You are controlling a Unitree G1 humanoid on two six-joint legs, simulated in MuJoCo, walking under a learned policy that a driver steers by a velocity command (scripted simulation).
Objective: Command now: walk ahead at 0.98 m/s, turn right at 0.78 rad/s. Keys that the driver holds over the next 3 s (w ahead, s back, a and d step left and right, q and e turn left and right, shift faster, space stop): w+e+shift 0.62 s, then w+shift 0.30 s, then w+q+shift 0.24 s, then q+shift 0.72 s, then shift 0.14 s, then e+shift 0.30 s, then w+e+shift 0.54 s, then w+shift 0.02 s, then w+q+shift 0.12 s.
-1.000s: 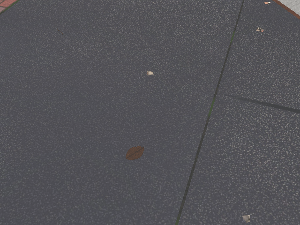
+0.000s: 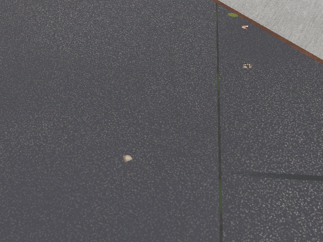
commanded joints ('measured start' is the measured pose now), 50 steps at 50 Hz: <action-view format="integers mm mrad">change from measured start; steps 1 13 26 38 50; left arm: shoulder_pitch -87 243 285 31 338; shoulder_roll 9 175 292 83 248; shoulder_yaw -17 59 92 -18 20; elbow -81 25 -18 -217 -119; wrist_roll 2 10 -5 34 66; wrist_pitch -12 -16 -59 7 -28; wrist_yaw -12 63 46 -14 33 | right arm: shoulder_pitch -32 -291 -388 -134 -25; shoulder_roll -112 -132 -230 -143 -285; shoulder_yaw -1 12 -3 -12 -15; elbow -63 -343 -456 -254 -175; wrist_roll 5 -53 0 -10 11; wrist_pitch -17 0 36 -7 35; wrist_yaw -32 -4 -12 15 -14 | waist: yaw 55 2 0 49 292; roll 44 136 -50 91 120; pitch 138 50 -133 24 -255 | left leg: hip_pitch -178 -934 -294 -274 -392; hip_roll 240 176 52 343 273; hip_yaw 24 -387 -300 -440 -177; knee -72 1188 304 -69 735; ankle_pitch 1040 16 287 184 982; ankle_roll -86 -76 -59 66 44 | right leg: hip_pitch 194 696 735 17 1067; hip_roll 71 -94 74 27 34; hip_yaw -117 711 474 234 157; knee -206 -819 -424 238 -418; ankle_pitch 49 -495 422 -267 -367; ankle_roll -29 -253 -23 47 -56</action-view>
